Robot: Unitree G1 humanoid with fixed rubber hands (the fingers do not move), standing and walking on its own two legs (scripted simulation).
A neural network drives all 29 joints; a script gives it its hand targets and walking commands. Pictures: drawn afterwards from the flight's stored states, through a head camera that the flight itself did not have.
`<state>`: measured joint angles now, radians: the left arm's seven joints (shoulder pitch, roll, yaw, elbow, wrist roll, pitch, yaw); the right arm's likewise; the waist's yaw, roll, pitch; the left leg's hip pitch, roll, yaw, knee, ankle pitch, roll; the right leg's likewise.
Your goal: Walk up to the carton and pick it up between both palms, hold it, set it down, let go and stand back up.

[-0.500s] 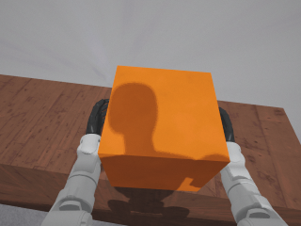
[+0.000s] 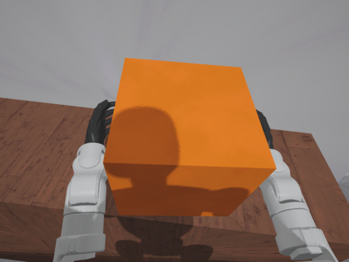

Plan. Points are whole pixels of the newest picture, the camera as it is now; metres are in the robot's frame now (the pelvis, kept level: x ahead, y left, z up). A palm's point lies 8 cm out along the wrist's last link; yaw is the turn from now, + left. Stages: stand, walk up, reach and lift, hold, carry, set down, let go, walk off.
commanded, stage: reach and lift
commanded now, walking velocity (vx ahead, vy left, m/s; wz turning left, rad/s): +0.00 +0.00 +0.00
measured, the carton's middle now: (179, 141) +0.37 -0.01 +0.11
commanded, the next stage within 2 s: hold in 1.24 s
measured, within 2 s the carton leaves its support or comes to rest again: neither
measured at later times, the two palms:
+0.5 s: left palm (90, 127) +0.34 +0.17 +0.18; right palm (264, 134) +0.33 -0.18 +0.17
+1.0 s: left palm (96, 120) +0.36 +0.16 +0.19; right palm (270, 126) +0.34 -0.19 +0.18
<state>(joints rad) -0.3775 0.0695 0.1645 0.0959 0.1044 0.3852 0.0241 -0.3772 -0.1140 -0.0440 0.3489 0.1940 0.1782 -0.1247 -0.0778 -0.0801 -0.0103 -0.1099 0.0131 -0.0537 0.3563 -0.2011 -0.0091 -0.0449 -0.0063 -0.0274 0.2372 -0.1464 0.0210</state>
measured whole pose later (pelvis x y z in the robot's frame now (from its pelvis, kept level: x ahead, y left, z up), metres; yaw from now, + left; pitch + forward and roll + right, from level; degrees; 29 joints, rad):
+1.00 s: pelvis -0.01 +0.00 +0.00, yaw -1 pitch -4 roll -1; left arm -0.54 0.06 0.23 0.15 0.16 0.62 0.02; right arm -0.60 -0.16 -0.06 0.48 0.27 0.38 -0.12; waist -0.09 -0.06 -0.06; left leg -0.08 0.02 -0.03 0.35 -0.20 -0.01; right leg -0.04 0.00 0.00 0.25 -0.14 0.02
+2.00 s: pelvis -0.02 -0.01 +0.00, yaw -1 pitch -4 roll -1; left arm -0.67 0.10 0.28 0.22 0.17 0.71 -0.01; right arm -0.75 -0.16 -0.08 0.58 0.26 0.46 -0.13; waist -0.06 -0.05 -0.11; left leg -0.10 0.02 -0.05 0.34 -0.17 -0.02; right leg -0.06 0.00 -0.01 0.26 -0.13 0.01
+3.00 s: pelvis -0.02 -0.01 +0.00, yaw -1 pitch -4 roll -1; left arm -0.67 0.09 0.30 0.18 0.17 0.74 -0.02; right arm -0.76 -0.16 -0.08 0.54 0.27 0.51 -0.14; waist -0.07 -0.04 -0.11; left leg -0.10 0.01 -0.05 0.34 -0.17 -0.02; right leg -0.06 0.00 0.00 0.27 -0.13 0.01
